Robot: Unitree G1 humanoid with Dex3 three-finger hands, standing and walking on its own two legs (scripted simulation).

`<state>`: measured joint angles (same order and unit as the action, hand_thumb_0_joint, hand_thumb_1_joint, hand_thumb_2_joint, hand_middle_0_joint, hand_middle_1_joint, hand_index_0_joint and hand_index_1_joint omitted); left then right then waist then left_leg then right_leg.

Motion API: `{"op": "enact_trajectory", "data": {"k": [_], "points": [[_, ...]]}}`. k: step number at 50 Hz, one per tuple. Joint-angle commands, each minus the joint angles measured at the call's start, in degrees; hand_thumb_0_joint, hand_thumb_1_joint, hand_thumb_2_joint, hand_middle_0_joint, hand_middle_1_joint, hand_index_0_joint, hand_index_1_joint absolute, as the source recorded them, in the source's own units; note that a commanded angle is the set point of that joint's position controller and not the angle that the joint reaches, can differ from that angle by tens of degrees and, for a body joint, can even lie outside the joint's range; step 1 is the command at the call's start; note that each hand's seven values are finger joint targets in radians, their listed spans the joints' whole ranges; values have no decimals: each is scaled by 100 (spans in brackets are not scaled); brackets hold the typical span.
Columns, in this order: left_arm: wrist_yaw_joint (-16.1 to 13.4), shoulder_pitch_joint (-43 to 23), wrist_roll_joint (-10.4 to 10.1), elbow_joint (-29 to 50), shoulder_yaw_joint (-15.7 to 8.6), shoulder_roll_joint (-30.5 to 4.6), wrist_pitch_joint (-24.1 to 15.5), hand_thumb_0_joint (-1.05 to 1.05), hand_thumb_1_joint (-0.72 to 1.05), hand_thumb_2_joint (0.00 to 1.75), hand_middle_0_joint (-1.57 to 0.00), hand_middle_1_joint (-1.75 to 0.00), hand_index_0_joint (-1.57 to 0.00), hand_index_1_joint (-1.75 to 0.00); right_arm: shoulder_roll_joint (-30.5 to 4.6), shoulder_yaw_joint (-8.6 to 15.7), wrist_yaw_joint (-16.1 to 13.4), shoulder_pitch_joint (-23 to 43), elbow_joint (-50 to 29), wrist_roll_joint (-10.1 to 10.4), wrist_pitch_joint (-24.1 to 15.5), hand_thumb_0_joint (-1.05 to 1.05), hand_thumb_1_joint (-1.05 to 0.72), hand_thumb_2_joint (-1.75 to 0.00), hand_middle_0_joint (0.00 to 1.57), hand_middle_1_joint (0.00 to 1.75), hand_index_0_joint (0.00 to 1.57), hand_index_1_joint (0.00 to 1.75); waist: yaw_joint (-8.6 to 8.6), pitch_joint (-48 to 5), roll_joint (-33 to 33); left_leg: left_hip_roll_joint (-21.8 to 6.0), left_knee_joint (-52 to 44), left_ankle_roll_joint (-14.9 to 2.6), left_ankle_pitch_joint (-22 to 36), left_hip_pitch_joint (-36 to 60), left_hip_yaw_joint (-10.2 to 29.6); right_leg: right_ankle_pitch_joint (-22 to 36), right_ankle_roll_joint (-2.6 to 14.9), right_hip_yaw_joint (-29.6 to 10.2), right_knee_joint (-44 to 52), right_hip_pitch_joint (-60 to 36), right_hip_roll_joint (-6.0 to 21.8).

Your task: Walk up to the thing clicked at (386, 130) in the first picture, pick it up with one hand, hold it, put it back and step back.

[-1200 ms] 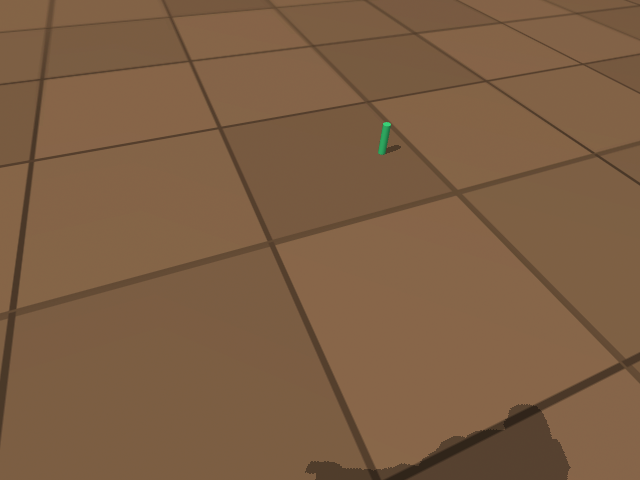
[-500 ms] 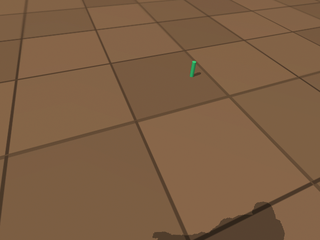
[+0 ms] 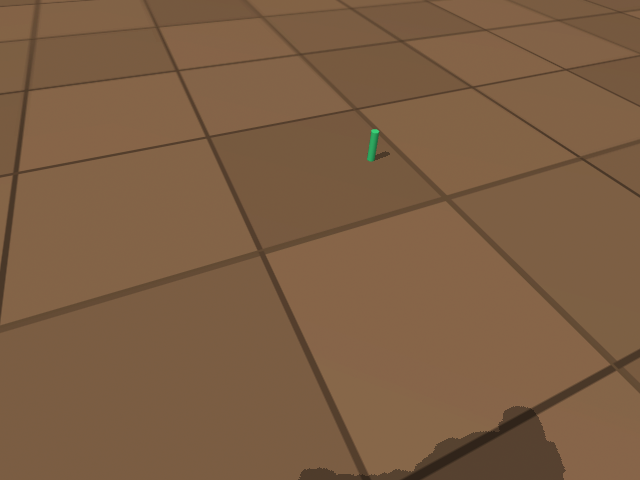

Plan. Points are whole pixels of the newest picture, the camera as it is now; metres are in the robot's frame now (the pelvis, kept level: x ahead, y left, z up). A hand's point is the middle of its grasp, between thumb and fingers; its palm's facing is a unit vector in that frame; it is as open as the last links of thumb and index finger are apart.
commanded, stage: walk up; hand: left
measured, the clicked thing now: (372, 145) +1.91 -0.27 -0.69
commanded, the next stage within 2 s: none
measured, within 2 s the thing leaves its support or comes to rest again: neither
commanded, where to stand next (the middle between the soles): +1.55 -0.38 m, yaw -14 degrees
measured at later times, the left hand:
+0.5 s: hand (226, 431) +0.24 +0.14 -0.13, palm faces -0.08 -0.92 -0.38, open 7.4 cm
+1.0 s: hand (283, 241) +0.63 +0.09 -0.14, palm faces -0.25 -0.90 -0.36, open 7.4 cm
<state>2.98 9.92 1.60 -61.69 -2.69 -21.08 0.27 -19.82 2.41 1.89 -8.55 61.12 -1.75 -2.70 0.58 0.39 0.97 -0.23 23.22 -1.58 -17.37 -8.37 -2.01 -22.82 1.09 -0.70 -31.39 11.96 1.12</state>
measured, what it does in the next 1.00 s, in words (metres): walks ahead: right foot, then left foot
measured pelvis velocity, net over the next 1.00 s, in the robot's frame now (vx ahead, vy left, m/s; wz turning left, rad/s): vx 0.48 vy -0.16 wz -0.22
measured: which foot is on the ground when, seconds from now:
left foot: down 0.00-0.30, up 0.32-0.72, down 0.74-1.00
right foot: up 0.00-0.26, down 0.28-0.80, up 0.82-1.00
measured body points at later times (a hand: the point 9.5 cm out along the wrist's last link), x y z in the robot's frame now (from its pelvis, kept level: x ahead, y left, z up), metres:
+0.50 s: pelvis +0.18 -0.13 +0.00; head +0.16 -0.16 +0.44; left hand +0.24 +0.18 -0.10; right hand +0.24 -0.46 -0.13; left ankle +0.22 +0.01 -0.67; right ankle +0.17 -0.23 -0.74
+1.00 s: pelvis +0.48 -0.16 -0.01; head +0.49 -0.16 +0.44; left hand +0.64 +0.13 -0.11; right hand +0.47 -0.49 -0.11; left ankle +0.49 -0.03 -0.74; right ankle +0.47 -0.31 -0.68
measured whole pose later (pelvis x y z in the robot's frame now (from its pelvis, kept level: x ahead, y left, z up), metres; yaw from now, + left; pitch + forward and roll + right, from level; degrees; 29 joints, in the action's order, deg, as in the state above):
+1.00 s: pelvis +0.48 -0.16 -0.01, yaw -13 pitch -2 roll +1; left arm 3.6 14.1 -1.3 -50.3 -2.7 -25.9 -3.6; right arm -21.7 3.3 3.2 -15.9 49.4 -0.1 -5.2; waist -1.8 3.3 2.6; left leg -3.3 25.4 0.3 -14.8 -8.6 -6.8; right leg -18.2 1.3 -2.8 -58.3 28.4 3.0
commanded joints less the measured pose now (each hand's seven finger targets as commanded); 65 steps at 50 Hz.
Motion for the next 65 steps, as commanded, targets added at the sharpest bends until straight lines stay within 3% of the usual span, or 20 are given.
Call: {"op": "enact_trajectory", "data": {"k": [1,13,14,15,16,17,22,32,37,38,40,41,45,50,55,58,59,60,61,65], "points": [[131,-1371,93,1102,-353,-1420,-273,0,90,90,-20,-30,-20,-30,-2239,684,-81,-439,-538,-51,-294,0,-90,-90,20,30,20,30,-590,644,-572,-2612,-1799,-1325,-2653,891,2875,-288,71,-638,-2041,3193,578],[337,720,11,618,-586,-1579,-308,0,90,90,-20,-30,-20,-30,-1914,581,57,565,-1023,-84,-245,0,-90,-90,20,30,20,30,612,11,-35,-1047,694,-530,-1136,-1272,-519,1212,-65,844,-124,-961,140],[202,1632,30,339,-757,-1901,-381,0,90,90,-20,-30,-20,-30,-1545,447,62,258,-1003,-99,-209,0,-90,-90,20,30,20,30,1014,-407,1190,-620,2655,-327,-905,-2040,-680,421,10,450,-66,-2103,31],[81,2224,65,352,-887,-2369,-423,0,90,90,-20,-30,-20,-30,-1063,256,92,220,-1196,-45,-206,0,-90,-90,20,30,20,30,1224,-279,2485,55,4328,-132,-1738,-3312,-597,-1567,268,-1471,1090,-2316,916],[81,1724,-14,644,-838,-2643,-461,0,90,90,-20,-30,-20,-30,-1451,323,98,117,-1324,71,-193,0,-90,-90,20,30,20,30,838,-232,2022,65,4848,49,-1395,-3579,-42,-2856,871,-4088,2629,-1817,2064],[80,994,-117,897,-837,-2782,-460,0,90,90,-20,-30,-20,-30,-1880,436,58,237,-1242,6,-184,0,-90,-90,20,30,20,30,603,250,1265,-420,4936,83,-1135,-3338,301,-3436,1198,-4603,2840,-901,2437],[-12,205,-165,1132,-574,-1954,-617,0,90,90,-20,-30,-20,-30,-1744,447,226,-437,-855,127,-87,0,-90,-90,20,30,20,30,-69,584,734,-894,3919,-7,435,-2292,444,-1297,723,-1674,2332,305,1185],[-17,1000,-143,1262,-534,-1853,-689,0,90,90,-20,-30,-20,-30,-1399,448,359,1058,-1638,12,-198,0,-90,-90,20,30,20,30,500,571,96,-693,967,281,1371,-2189,48,895,867,-641,1926,-545,962],[-103,818,-186,1403,-451,-1861,-607,0,90,90,-20,-30,-20,-30,-1519,590,225,-367,-1258,-13,-260,0,-90,-90,20,30,20,30,-212,-298,-245,-187,295,-86,1188,163,-294,3162,649,-196,-246,-474,786],[-130,1035,-203,1431,-358,-1578,-580,0,90,90,-20,-30,-20,-30,-1825,724,162,-1275,-1055,-118,-301,0,-90,-90,20,30,20,30,-601,-821,-717,-379,377,-414,744,1558,60,2938,440,-29,-1712,397,503],[-196,1433,-344,1486,-261,-1380,-566,0,90,90,-20,-30,-20,-30,-2467,926,83,-1895,-1147,-63,-344,0,-90,-90,20,30,20,30,-751,-1356,-1765,-2489,-509,-1330,-468,3226,3891,-659,195,-140,-3776,2853,-732],[-252,1179,-268,1433,-264,-1681,-578,0,90,90,-20,-30,-20,-30,-2399,969,70,-1626,-1211,62,-319,0,-90,-90,20,30,20,30,-645,-1193,-1394,-2742,-540,-1658,-359,2903,4000,-576,305,-584,-4127,3085,-201],[-70,867,-350,1344,-235,-1451,-601,0,90,90,-20,-30,-20,-30,-1748,565,3,-779,-1493,193,-356,0,-90,-90,20,30,20,30,-205,-16,-764,-1620,-655,-951,2018,427,944,378,142,-592,-3426,1997,253],[169,471,-213,1561,-222,-1302,-490,0,90,90,-20,-30,-20,-30,-1853,527,47,-434,-1736,165,-442,0,-90,-90,20,30,20,30,-46,570,-914,-1656,-1030,-1194,1399,-199,306,716,-132,-41,-1530,1974,577],[212,294,-152,1436,-358,-1338,-551,0,90,90,-20,-30,-20,-30,-1920,512,94,-451,-1687,170,-405,0,-90,-90,20,30,20,30,36,154,-817,-1372,-326,-869,806,-622,-60,2018,33,394,-303,391,339],[97,1197,-121,1086,-585,-1718,-583,0,90,90,-20,-30,-20,-30,-1638,398,90,-650,-1687,150,-356,0,-90,-90,20,30,20,30,585,-475,270,-948,1744,-531,1328,-1374,-340,1463,246,439,-224,-1600,76],[12,1787,-84,1019,-717,-2060,-620,0,90,90,-20,-30,-20,-30,-1335,288,96,-1051,-1672,158,-340,0,-90,-90,20,30,20,30,836,-833,1341,-401,3352,-375,709,-2000,-563,41,394,-463,410,-2274,553],[-53,1782,-118,1188,-747,-2428,-673,0,90,90,-20,-30,-20,-30,-1105,198,107,-1425,-1714,174,-289,0,-90,-90,20,30,20,30,607,-828,1915,-7,4452,-134,-1224,-2731,-206,-1071,734,-3129,1465,-2280,2109],[-62,1521,-211,1223,-714,-2587,-656,0,90,90,-20,-30,-20,-30,-1808,391,46,-1150,-1595,160,-217,0,-90,-90,20,30,20,30,617,-617,1462,-88,5009,-61,-1201,-2945,186,-1502,1132,-4274,1992,-1889,2451],[-153,618,-272,1404,-514,-1921,-718,0,90,90,-20,-30,-20,-30,-1585,339,57,-1068,-1263,269,-158,0,-90,-90,20,30,20,30,54,171,628,-573,4407,-116,104,-2444,711,1269,671,-1539,1638,-472,1420]]}}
